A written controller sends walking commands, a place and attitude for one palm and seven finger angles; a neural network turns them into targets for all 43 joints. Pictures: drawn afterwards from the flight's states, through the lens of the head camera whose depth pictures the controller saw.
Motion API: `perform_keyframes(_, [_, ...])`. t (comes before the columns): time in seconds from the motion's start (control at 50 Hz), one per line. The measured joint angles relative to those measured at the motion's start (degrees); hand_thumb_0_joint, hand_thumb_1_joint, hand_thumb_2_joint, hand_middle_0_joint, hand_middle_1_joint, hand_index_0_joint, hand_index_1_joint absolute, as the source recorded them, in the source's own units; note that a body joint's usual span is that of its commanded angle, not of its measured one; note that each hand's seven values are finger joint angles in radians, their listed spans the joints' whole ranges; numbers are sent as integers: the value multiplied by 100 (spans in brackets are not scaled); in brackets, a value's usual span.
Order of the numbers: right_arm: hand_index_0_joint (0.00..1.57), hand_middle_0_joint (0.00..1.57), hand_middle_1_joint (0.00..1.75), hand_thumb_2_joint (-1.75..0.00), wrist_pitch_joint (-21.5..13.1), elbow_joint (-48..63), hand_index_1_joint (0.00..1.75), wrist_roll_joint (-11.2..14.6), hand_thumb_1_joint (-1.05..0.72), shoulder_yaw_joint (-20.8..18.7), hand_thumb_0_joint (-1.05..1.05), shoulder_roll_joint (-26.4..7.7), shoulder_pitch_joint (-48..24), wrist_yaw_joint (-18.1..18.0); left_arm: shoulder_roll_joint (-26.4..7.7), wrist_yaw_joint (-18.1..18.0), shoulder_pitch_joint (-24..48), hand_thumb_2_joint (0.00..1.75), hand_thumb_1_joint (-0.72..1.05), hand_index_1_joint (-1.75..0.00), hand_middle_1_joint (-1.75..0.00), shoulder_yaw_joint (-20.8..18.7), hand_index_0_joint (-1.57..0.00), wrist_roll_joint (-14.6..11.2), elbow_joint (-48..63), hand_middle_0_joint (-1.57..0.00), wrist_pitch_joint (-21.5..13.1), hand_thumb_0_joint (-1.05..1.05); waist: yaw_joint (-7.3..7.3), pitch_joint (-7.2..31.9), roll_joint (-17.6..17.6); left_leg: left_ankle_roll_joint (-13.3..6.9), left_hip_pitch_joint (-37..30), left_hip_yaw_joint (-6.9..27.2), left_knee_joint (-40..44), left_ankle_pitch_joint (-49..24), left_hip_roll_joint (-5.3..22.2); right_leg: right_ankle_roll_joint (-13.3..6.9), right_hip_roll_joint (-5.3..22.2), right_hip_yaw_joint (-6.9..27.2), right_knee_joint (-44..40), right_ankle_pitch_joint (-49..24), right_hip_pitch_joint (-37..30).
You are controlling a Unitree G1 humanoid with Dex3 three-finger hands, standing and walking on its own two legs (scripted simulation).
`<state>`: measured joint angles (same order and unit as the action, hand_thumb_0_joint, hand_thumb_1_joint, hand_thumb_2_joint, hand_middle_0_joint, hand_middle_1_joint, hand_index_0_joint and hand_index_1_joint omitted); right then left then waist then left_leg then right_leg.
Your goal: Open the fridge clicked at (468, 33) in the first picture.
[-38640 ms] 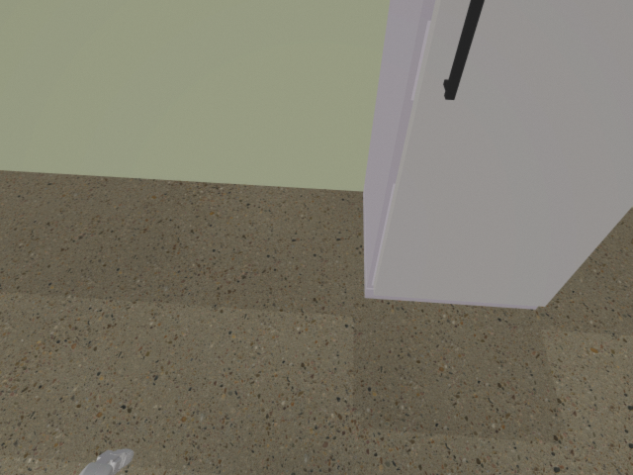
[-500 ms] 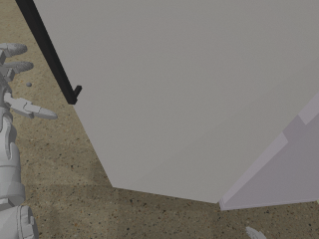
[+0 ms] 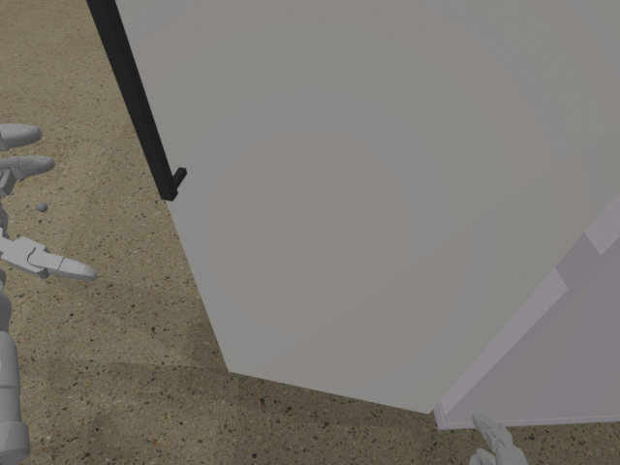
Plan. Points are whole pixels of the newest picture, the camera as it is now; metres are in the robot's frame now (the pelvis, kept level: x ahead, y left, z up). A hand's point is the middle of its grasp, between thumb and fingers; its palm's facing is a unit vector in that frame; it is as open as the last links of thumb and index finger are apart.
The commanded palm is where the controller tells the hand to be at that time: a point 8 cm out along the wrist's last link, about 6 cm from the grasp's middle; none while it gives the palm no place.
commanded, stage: slip the hand off the handle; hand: left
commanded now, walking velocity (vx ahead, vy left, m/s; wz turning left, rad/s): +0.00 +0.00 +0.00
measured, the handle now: (146, 97) +0.44 +0.24 +0.25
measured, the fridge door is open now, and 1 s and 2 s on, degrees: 76 76 76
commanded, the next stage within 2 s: draw the hand back to the body in 0.24 s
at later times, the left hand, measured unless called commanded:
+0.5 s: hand (34, 246) +0.27 +0.31 +0.18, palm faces +0.24 -0.96 -0.12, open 14.7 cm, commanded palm +0.22 +0.34 +0.20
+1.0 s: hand (35, 296) +0.22 +0.29 +0.17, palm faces +0.39 -0.88 -0.27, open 14.0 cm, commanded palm +0.17 +0.32 +0.19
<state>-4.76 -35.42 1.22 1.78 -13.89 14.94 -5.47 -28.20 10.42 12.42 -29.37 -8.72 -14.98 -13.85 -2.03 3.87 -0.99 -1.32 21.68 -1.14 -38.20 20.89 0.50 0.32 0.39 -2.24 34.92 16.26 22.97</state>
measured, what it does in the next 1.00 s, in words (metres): stands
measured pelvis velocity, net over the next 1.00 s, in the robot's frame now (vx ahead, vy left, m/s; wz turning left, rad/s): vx -0.01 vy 0.00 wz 0.04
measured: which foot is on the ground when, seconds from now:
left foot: down 0.00-1.00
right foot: down 0.00-1.00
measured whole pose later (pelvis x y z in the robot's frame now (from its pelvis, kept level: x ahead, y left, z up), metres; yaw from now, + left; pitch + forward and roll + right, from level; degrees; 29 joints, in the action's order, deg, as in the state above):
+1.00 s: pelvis -0.01 +0.00 +0.01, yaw +2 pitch -2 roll -1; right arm -15.8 -34.9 1.0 4.2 -14.0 12.2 -4.6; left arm -23.3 4.8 -8.7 -22.5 -9.8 11.7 3.8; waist -4.5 0.9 -1.7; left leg -1.1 13.5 1.0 -33.6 18.5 -0.3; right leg 0.2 1.1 -4.3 30.1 14.6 13.9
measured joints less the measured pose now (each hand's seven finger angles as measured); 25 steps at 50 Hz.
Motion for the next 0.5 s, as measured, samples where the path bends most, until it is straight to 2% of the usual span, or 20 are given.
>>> perform_keyframes(0.08, [20,20,30,-90,-102,-16,30,42,-90,37,1,-29,-128,-83,40,136,-120,19,-55,-116,-115,127,-25,-132,167,-25,79,-2,-100,-24,-36,11,-46,78,-19,-8,-22,-9,24,-77,11,18,-81])
perform_keyframes(0.16, [20,20,30,-90,-195,-11,30,48,-90,75,1,-32,-259,-135,80,223,-243,19,-56,-116,-115,180,-25,-217,324,-25,181,-2,-140,-57,-51,26,-95,110,8,-36,-33,-25,35,-108,10,18,-130])
perform_keyframes(0.3, [20,20,30,-90,-317,30,30,31,-90,120,1,6,-291,-128,46,296,-683,19,-55,-116,-115,9,-26,-354,660,-25,195,-2,-149,-59,-27,67,-169,106,56,-47,-2,-62,4,-104,13,30,-172])
perform_keyframes(0.38, [20,20,30,-90,-376,-41,30,43,-90,124,1,-19,-247,-170,29,325,-659,19,-56,-116,-115,-80,-26,-413,650,-25,206,-2,-178,-91,-28,89,-159,157,16,-32,12,-81,-8,-154,32,51,-190])
perform_keyframes(0.42, [20,20,30,-90,-395,-112,30,143,-90,159,1,-61,-232,-237,11,592,-554,19,-56,-116,-115,-95,-26,-668,478,-25,506,-2,-176,-128,-68,94,-225,196,45,-40,15,-87,-13,-192,-28,40,-284])
perform_keyframes(0.5, [21,20,30,-90,-454,-136,30,280,-90,216,1,-143,-165,-380,-101,1198,-516,19,-55,-115,-115,-53,-25,-967,239,-25,1502,-2,-122,-113,-166,84,-452,214,216,-89,11,-79,-16,-210,-225,-17,-529])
